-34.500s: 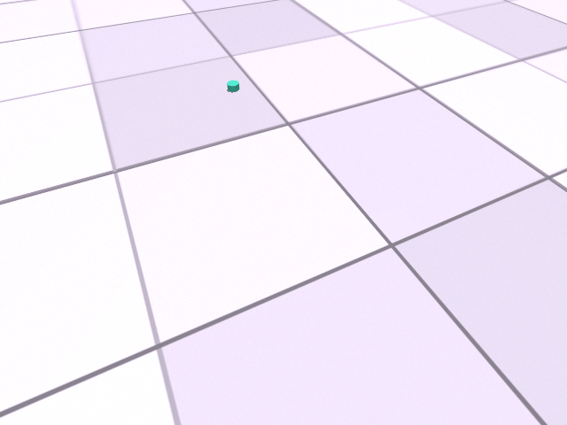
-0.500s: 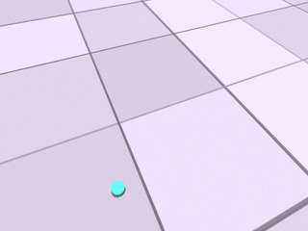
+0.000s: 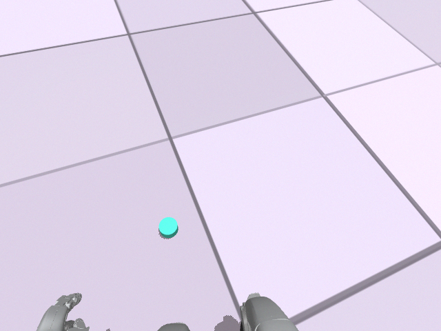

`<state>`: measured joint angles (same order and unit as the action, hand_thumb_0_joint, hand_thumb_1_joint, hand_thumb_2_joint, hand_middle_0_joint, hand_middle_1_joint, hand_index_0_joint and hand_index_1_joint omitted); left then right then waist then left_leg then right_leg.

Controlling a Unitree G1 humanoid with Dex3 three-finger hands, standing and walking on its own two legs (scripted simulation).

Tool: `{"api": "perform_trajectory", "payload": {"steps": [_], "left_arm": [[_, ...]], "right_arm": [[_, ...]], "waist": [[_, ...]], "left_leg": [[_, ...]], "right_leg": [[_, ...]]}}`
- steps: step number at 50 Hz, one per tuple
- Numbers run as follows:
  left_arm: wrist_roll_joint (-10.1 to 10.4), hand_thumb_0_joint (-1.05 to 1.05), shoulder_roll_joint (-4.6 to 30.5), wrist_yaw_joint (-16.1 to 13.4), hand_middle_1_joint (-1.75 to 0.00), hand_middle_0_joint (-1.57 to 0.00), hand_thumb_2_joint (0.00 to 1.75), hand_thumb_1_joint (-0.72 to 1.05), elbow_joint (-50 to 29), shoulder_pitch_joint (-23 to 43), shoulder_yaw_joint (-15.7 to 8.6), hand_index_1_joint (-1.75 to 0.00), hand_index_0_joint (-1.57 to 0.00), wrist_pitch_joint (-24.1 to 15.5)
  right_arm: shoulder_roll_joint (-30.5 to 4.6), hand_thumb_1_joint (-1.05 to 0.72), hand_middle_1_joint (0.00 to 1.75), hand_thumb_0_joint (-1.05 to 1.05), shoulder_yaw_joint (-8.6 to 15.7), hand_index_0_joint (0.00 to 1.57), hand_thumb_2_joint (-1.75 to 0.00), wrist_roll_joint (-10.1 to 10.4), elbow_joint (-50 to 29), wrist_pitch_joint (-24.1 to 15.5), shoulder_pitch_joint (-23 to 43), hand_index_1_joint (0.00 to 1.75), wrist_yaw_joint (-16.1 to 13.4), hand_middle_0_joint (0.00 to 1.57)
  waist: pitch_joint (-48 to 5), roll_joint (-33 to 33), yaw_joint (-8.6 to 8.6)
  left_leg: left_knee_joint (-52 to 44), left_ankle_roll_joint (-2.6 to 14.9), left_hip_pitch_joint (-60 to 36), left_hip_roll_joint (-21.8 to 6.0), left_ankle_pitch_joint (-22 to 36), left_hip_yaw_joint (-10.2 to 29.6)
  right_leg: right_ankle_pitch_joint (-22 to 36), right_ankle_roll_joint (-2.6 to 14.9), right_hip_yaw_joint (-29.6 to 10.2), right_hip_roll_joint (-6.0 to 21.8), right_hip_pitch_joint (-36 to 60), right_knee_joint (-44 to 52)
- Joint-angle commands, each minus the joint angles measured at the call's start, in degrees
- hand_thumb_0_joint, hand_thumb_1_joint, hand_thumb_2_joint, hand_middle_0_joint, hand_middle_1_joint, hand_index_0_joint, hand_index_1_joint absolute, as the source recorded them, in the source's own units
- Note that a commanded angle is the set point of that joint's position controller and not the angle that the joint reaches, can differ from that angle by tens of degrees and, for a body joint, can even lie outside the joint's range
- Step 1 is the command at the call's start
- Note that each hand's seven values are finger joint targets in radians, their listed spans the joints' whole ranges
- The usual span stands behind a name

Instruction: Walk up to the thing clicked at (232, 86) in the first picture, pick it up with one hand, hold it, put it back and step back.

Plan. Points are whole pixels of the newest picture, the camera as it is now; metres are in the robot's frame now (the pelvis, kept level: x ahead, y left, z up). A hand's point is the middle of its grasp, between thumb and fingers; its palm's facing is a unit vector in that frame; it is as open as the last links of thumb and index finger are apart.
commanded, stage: step back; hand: left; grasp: from above
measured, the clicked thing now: (168, 227) +0.55 +0.20 -0.74
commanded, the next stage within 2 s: none
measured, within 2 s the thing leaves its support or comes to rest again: neither
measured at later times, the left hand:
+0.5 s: hand out of the picture +0.02 +0.24 -0.13, palm faces -0.08 -0.91 -0.41, open 7.4 cm
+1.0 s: hand out of the picture -0.17 +0.27 -0.16, palm faces -0.12 -0.91 -0.38, open 7.4 cm
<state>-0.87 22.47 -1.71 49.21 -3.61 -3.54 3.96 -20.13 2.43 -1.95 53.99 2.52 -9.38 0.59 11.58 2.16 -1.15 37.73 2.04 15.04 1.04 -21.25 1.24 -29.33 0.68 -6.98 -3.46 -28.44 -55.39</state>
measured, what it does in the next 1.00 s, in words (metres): walks backwards: right foot, then left foot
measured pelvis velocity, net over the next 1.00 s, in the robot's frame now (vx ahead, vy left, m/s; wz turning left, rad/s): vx -0.27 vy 0.00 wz -0.12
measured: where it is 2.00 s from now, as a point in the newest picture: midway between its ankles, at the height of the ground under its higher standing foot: outside the picture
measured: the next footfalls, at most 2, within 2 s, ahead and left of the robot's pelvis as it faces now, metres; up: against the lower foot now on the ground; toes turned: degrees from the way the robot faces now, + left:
right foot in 0.30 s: -0.04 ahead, -0.13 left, +0.00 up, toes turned -2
left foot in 0.64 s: -0.12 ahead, +0.11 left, +0.00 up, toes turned -5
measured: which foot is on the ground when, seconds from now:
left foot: down 0.00-0.32, up 0.34-0.62, down 0.64-1.00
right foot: up 0.00-0.28, down 0.30-0.66, up 0.68-1.00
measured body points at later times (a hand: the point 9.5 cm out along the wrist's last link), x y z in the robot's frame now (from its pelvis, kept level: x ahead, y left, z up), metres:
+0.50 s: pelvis -0.11 -0.01 +0.00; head -0.05 -0.04 +0.45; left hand +0.03 +0.28 -0.10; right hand -0.03 -0.33 -0.13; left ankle -0.13 +0.13 -0.65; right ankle -0.08 -0.13 -0.72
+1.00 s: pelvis -0.27 +0.00 +0.00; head -0.21 +0.01 +0.44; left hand -0.16 +0.32 -0.13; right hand -0.18 -0.32 -0.10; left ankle -0.16 +0.11 -0.72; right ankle -0.34 -0.14 -0.70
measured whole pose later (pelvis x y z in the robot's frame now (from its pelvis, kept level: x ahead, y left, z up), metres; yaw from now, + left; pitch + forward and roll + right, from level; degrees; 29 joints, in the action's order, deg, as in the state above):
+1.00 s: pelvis -0.27 +0.00 +0.00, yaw -7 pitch -2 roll -1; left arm -1.1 23.5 -0.2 48.5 -11.7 -4.9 3.6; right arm -21.4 2.6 -1.6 46.1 1.8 -6.9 -0.5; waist 10.1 1.1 0.7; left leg 35.7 0.6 23.6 -3.3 -10.1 -0.8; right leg -28.1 -1.4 -5.3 -1.9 -16.2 -49.2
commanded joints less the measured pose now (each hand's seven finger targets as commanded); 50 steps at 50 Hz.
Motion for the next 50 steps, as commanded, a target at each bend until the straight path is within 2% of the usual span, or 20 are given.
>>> {"api": "perform_trajectory", "payload": {"steps": [1,7,11,13,14,15,16,17,19,20,22,27,31,32,33,34,36,38,45,50], "left_arm": [[0.63,0.0,10.36,-0.78,-0.3,-0.2,0.9,0.9,-4.12,-4.32,-3.38,-0.3,-0.2,-1.99],[-0.1,0.0,9.32,-0.16,-0.3,-0.2,0.9,0.9,-6.22,-2.94,-3.55,-0.3,-0.2,-2.77],[-0.14,0.0,8.29,0.37,-0.3,-0.2,0.9,0.9,-5.09,-6.7,-3.5,-0.3,-0.2,-3.39],[-0.63,0.0,7.68,0.42,-0.3,-0.2,0.9,0.9,-2.96,-10.89,-3.67,-0.3,-0.2,-3.77],[-1.32,0.0,9.58,0.16,-0.3,-0.2,0.9,0.9,-2.71,-11.59,-3.99,-0.3,-0.2,-4.24],[-1.93,0.0,14.12,0.14,-0.3,-0.2,0.9,0.9,-3.48,-10.93,-5.29,-0.3,-0.2,-4.69],[-0.91,0.0,19.24,0.43,-0.3,-0.2,0.9,0.9,-4.5,-7.86,-5.92,-0.3,-0.2,-4.22],[-1.69,0.0,18.64,0.41,-0.3,-0.2,0.9,0.9,-6.45,-6.36,-5.91,-0.3,-0.2,-4.69],[-0.33,0.0,13.33,-0.05,-0.3,-0.2,0.9,0.9,-7.58,-2.37,-4.48,-0.3,-0.2,-4.53],[-0.65,0.0,12.64,-0.19,-0.3,-0.2,0.9,0.9,-7.74,-1.7,-4.53,-0.3,-0.2,-4.27],[-0.86,0.0,11.3,-0.27,-0.3,-0.2,0.9,0.9,-8.54,-3.32,-4.25,-0.3,-0.2,-4.01],[-1.11,0.0,12.04,-0.59,-0.3,-0.2,0.9,0.9,-9.28,-6.73,-4.27,-0.3,-0.2,-3.06],[-0.34,0.0,12.3,0.11,-0.3,-0.2,0.9,0.9,-10.8,-3.01,-3.46,-0.3,-0.2,-1.87],[-0.17,0.0,10.21,0.29,-0.3,-0.2,0.9,0.9,-10.92,-4.1,-3.01,-0.3,-0.2,-1.54],[0.2,0.0,9.93,-0.08,-0.3,-0.2,0.9,0.9,-11.8,-1.34,-3.23,-0.3,-0.2,-1.92],[-0.8,0.0,11.79,-0.76,-0.3,-0.2,0.9,0.9,-11.1,1.81,-4.38,-0.3,-0.2,-1.92],[0.18,0.0,10.73,-0.63,-0.3,-0.2,0.9,0.9,-8.41,-2.78,-4.16,-0.3,-0.2,-1.57],[0.3,0.0,11.21,-0.2,-0.3,-0.2,0.9,0.9,-6.46,-8.11,-4.65,-0.3,-0.2,-1.61],[-0.5,0.0,9.68,0.74,-0.3,-0.2,0.9,0.9,-7.32,-6.65,-4.02,-0.3,-0.2,-2.28],[-0.36,0.0,9.08,1.29,-0.3,-0.2,0.9,0.9,-2.53,-14.86,-3.89,-0.3,-0.2,-2.49]], "right_arm": [[-15.92,-0.9,0.3,0.0,3.91,0.2,-0.9,-0.05,-6.82,-2.2,4.01,0.3,-2.31,0.2],[-15.33,-0.9,0.3,0.0,4.34,0.2,-0.9,0.66,-7.76,-2.06,-2.24,0.3,-2.77,0.2],[-16.05,-0.9,0.3,0.0,4.23,0.2,-0.9,0.84,-9.09,-1.46,0.35,0.3,-2.34,0.2],[-16.16,-0.9,0.3,0.0,3.93,0.2,-0.9,1.57,-9.54,-0.81,2.55,0.3,-2.05,0.2],[-14.58,-0.9,0.3,0.0,3.37,0.2,-0.9,2.09,-9.81,-0.69,3.1,0.3,-1.9,0.2],[-12.54,-0.9,0.3,0.0,2.66,0.2,-0.9,2.41,-10.42,-0.71,2.18,0.3,-1.68,0.2],[-11.35,-0.9,0.3,0.0,2.77,0.2,-0.9,2.67,-10.83,-0.25,5.27,0.3,-2.34,0.2],[-13.35,-0.9,0.3,0.0,3.58,0.2,-0.9,2.25,-9.83,0.2,5.07,0.3,-2.61,0.2],[-13.36,-0.9,0.3,0.0,3.31,0.2,-0.9,2.86,-7.76,0.03,0.17,0.3,-2.44,0.2],[-13.04,-0.9,0.3,0.0,2.94,0.2,-0.9,3.02,-7.48,-0.32,-0.22,0.3,-2.62,0.2],[-13.23,-0.9,0.3,0.0,2.43,0.2,-0.9,2.61,-7.14,-0.87,-1.3,0.3,-2.82,0.2],[-12.56,-0.9,0.3,0.0,2.63,0.2,-0.9,1.61,-8.85,-1.25,-0.32,0.3,-2.5,0.2],[-12.76,-0.9,0.3,0.0,3.96,0.2,-0.9,0.32,-6.53,-1.97,-6.75,0.3,-1.66,0.2],[-15.66,-0.9,0.3,0.0,4.75,0.2,-0.9,-0.65,-7.2,-2.28,-6.26,0.3,-1.6,0.2],[-22.54,-0.9,0.3,0.0,5.91,0.2,-0.9,-0.34,-8.61,-2.07,-2.47,0.3,-0.97,0.2],[-23.56,-0.9,0.3,0.0,6.28,0.2,-0.9,-0.53,-9.04,-2.35,-1.87,0.3,-1.05,0.2],[-18.17,-0.9,0.3,0.0,4.6,0.2,-0.9,-0.61,-9.19,-2.62,2.94,0.3,-1.84,0.2],[-16.28,-0.9,0.3,0.0,4.22,0.2,-0.9,-0.08,-10.13,-2.86,4.5,0.3,-2.17,0.2],[-15.63,-0.9,0.3,0.0,4.61,0.2,-0.9,0.09,-10.17,-2.36,-1.68,0.3,-2.25,0.2],[-18.16,-0.9,0.3,0.0,4.95,0.2,-0.9,0.23,-11.44,-0.63,2.25,0.3,-1.69,0.2]], "waist": [[-12.34,-10.67,2.56],[-14.07,-9.97,-1.6],[-15.95,-12.63,-0.29],[-17.15,-11.0,1.97],[-17.78,-8.1,2.58],[-17.08,2.58,1.84],[-13.45,14.63,4.18],[-10.55,11.01,3.84],[-11.05,2.03,0.68],[-10.98,4.64,0.53],[-12.45,5.34,2.0],[-14.18,9.05,4.17],[-15.59,5.87,-0.08],[-15.24,-2.93,0.29],[-13.5,-17.29,-0.51],[-11.75,-14.79,-2.82],[-10.84,-6.29,1.58],[-10.35,-8.78,3.99],[-14.85,-11.57,-1.32],[-16.84,-14.95,2.31]], "left_leg": [[-10.93,8.79,-8.24,-13.97,39.36,11.54],[-7.6,13.35,-17.66,-17.49,44.22,12.76],[-4.77,10.06,-13.15,-14.63,37.29,9.43],[-1.3,7.73,-7.67,-13.52,32.5,8.11],[0.69,5.28,-1.81,-12.06,24.74,7.59],[6.74,1.6,9.47,-5.67,12.23,5.64],[20.0,-1.34,10.81,3.92,-13.25,1.47],[29.95,-1.84,8.96,3.26,-16.98,8.07],[33.62,-2.02,11.27,4.98,-10.77,10.64],[33.12,-2.42,12.1,5.8,-9.14,8.8],[30.12,-3.61,12.96,5.6,-8.58,7.23],[10.07,-3.41,9.83,2.06,-9.24,2.6],[-12.35,-0.69,-4.71,0.43,8.98,0.1],[-15.88,2.33,-7.58,-8.54,9.54,13.05],[-20.38,10.88,-2.16,-21.36,14.94,28.57],[-21.36,16.08,4.7,-25.08,17.65,33.93],[-16.82,11.72,2.14,-18.39,24.94,20.23],[-14.68,10.82,0.16,-16.06,26.43,15.28],[-11.49,12.84,-12.44,-15.69,27.03,12.85],[-9.92,8.74,-3.08,-14.51,18.91,10.67]], "right_leg": [[1.18,0.58,-4.61,-3.01,-3.85,-15.54],[-1.76,-2.46,-1.08,-0.55,-2.9,-3.62],[3.89,-0.87,4.45,1.68,7.07,15.87],[16.36,0.11,7.35,1.06,16.51,30.62],[23.24,0.95,3.56,3.11,21.69,32.32],[29.17,3.98,-9.8,11.24,26.7,32.03],[35.78,15.64,-23.22,24.19,15.29,35.54],[38.33,18.21,-26.54,26.57,9.66,35.65],[44.25,13.09,-11.32,17.62,14.22,29.96],[44.17,11.88,-8.74,16.34,14.85,29.52],[45.05,11.56,-6.01,14.32,19.31,27.59],[43.38,12.13,-7.36,16.6,23.98,25.91],[28.99,6.3,-5.03,13.31,13.58,20.73],[17.17,3.31,-2.81,8.62,5.68,14.53],[-3.45,0.67,4.95,-1.98,0.47,3.05],[-8.93,0.19,-3.22,-2.17,3.02,-8.9],[-3.41,0.9,-6.5,-3.76,-0.36,-17.24],[0.99,0.05,-5.31,-3.17,-0.9,-20.2],[-1.24,-3.4,0.19,-0.21,1.01,-1.46],[7.64,-0.46,6.87,1.91,16.32,23.71]]}}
